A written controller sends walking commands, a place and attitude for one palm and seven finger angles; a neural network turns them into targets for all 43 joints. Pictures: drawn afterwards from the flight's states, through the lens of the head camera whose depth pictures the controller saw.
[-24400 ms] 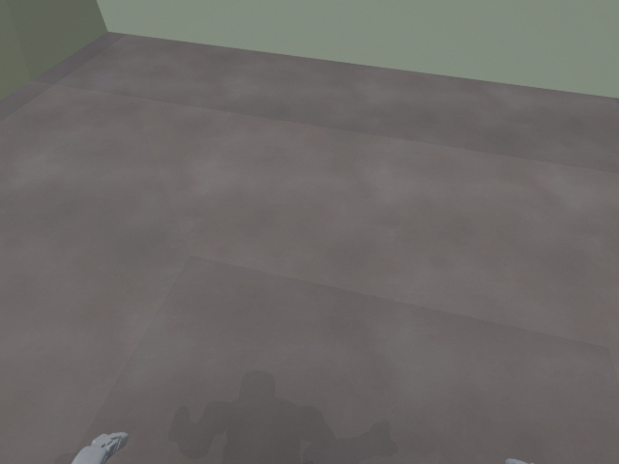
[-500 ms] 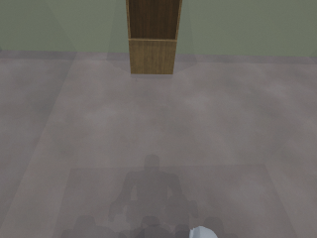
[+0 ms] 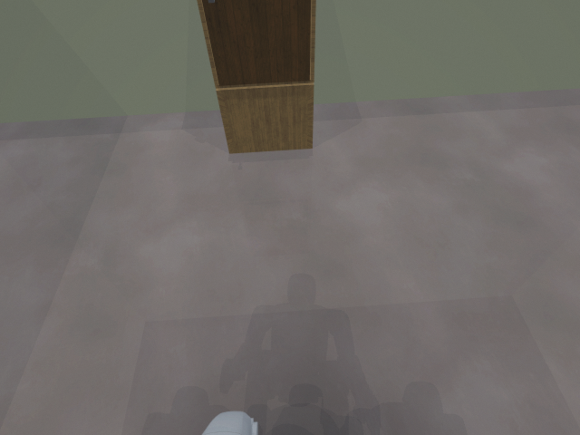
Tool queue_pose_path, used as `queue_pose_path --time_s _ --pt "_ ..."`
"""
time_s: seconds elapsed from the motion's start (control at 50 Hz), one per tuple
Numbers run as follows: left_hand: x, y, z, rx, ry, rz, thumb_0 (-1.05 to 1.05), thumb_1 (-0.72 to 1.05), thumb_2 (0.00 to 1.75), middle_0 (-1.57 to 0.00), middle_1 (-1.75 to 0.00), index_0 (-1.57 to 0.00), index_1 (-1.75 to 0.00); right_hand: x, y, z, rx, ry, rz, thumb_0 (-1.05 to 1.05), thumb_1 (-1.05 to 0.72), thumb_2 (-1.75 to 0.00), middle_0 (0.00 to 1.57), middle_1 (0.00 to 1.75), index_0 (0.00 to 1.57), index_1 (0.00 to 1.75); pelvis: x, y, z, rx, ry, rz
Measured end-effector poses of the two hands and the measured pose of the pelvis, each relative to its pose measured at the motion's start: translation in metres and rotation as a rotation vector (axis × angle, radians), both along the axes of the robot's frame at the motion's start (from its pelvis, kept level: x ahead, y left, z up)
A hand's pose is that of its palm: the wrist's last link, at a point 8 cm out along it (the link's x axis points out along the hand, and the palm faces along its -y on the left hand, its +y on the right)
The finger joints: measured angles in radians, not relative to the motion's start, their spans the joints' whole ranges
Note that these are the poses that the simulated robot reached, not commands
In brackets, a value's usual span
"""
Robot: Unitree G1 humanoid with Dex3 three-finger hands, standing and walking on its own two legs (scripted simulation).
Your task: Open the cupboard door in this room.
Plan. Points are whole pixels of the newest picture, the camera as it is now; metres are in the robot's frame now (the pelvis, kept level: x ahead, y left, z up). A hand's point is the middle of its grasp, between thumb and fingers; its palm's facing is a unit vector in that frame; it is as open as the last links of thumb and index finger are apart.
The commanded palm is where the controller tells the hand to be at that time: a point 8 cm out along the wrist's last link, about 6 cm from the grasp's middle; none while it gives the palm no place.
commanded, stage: turn or walk to find it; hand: left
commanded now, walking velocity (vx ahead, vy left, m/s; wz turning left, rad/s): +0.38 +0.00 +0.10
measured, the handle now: out of the picture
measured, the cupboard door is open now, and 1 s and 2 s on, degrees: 0 0 0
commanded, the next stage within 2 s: stand and wait in 0.62 s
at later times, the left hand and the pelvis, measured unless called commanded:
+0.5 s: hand (155, 417) +0.17 +0.24 -0.17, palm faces +0.09 -0.99 -0.14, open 7.4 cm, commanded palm none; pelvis +0.19 +0.07 +0.01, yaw +1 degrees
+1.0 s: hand (220, 267) +0.45 +0.18 -0.16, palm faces +0.07 -0.97 -0.21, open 7.2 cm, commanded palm none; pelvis +0.35 +0.00 +0.00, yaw +3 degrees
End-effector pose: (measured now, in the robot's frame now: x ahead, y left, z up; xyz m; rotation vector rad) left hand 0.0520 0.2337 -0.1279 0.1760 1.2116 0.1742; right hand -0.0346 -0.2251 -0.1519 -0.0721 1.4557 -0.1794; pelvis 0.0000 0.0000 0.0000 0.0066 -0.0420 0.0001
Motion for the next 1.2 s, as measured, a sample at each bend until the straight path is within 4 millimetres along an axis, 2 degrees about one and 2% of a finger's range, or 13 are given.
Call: queue_pose_path --time_s 0.16,0.28,0.34,0.38,0.44,0.5,0.6,0.72,0.82,0.88,0.96,1.08,1.2 --pt "-0.033 0.004 -0.003 -0.039 0.192 0.106 0.0 0.92 0.9 -0.2 -0.3 -0.2 -0.3 0.155 0.0 0.021 -0.033 -0.215 0.11 0.0 -0.91 -0.9 0.19 0.3 0.2 0.3 0.06 0.007 0.008 -0.018 0.021 0.027" --pt "-0.03 0.009 -0.018 -0.107 0.271 0.2 0.01 0.91 0.9 -0.2 -0.3 -0.2 -0.3 0.26 0.036 0.027 -0.046 -0.309 0.227 0.0 -0.91 -0.9 0.19 0.3 0.2 0.3 0.111 0.034 0.0 -0.04 0.026 0.056" --pt "-0.016 0.018 -0.029 -0.135 0.318 0.204 0.01 0.91 0.9 -0.2 -0.3 -0.2 -0.3 0.299 0.057 0.026 -0.053 -0.371 0.244 0.0 -0.91 -0.9 0.19 0.3 0.2 0.3 0.135 0.05 -0.008 -0.027 0.018 0.048" --pt "0.006 0.026 -0.028 -0.138 0.322 0.176 0.01 0.91 0.9 -0.2 -0.3 -0.2 -0.3 0.309 0.067 0.028 -0.05 -0.393 0.223 0.0 -0.91 -0.9 0.19 0.3 0.2 0.3 0.148 0.058 -0.006 -0.027 0.007 0.032" --pt "0.055 0.042 -0.022 -0.124 0.271 0.129 0.01 0.91 0.9 -0.2 -0.3 -0.2 -0.3 0.306 0.074 0.031 -0.047 -0.373 0.153 -0.01 -0.91 -0.9 0.2 0.3 0.2 0.3 0.168 0.065 0.002 -0.028 0.002 0.02" --pt "0.115 0.057 -0.015 -0.095 0.183 0.084 0.01 0.91 0.9 -0.2 -0.3 -0.2 -0.3 0.302 0.06 0.036 -0.094 -0.348 0.089 -0.04 -0.95 -0.9 0.2 0.3 0.21 0.3 0.189 0.069 0.008 -0.019 0.005 0.015" --pt "0.216 0.069 -0.003 -0.056 0.024 0.047 0.01 0.91 0.9 -0.2 -0.3 -0.2 -0.3 0.276 0.05 0.03 -0.098 -0.176 0.057 -0.03 -0.95 -0.9 0.2 0.3 0.21 0.3 0.226 0.065 0.011 -0.001 0.017 0.019" --pt "0.323 0.053 0.008 -0.023 -0.077 -0.033 0.01 0.91 0.9 -0.2 -0.3 -0.2 -0.3 0.25 0.049 0.018 -0.038 0.028 -0.014 -0.01 -0.92 -0.9 0.19 0.3 0.2 0.3 0.276 0.047 0.006 0.015 0.026 0.014" --pt "0.394 0.021 0.0 0.011 -0.129 -0.1 0.01 0.91 0.9 -0.2 -0.3 -0.2 -0.3 0.254 0.041 -0.004 0.03 0.151 -0.063 0.0 -0.91 -0.9 0.2 0.3 0.2 0.3 0.324 0.019 -0.013 0.032 0.024 0.01" --pt "0.404 0.002 -0.003 0.005 -0.124 -0.1 0.0 0.91 0.9 -0.2 -0.3 -0.2 -0.3 0.28 0.03 -0.013 0.042 0.16 -0.057 0.0 -0.91 -0.9 0.2 0.3 0.2 0.3 0.337 0.009 -0.015 0.014 0.011 0.017" --pt "0.391 -0.014 -0.003 -0.022 -0.071 -0.043 0.0 0.91 0.9 -0.2 -0.3 -0.2 -0.3 0.335 0.016 -0.011 0.03 0.076 -0.004 0.0 -0.91 -0.9 0.2 0.3 0.2 0.3 0.347 0.002 -0.007 0.009 -0.001 0.043" --pt "0.375 -0.001 0.001 -0.007 -0.061 0.055 -0.02 0.94 0.9 -0.21 -0.3 -0.21 -0.3 0.417 0.006 0.0 -0.006 -0.081 0.099 0.0 -0.91 -0.9 0.19 0.3 0.2 0.3 0.356 0.001 0.0 -0.005 0.006 0.078" --pt "0.343 0.014 -0.019 -0.049 0.012 0.113 -0.01 0.92 0.9 -0.2 -0.3 -0.21 -0.3 0.462 0.008 0.013 -0.08 -0.188 0.161 0.0 -0.93 -0.9 0.19 0.3 0.2 0.3 0.361 0.017 -0.004 -0.042 0.01 0.083"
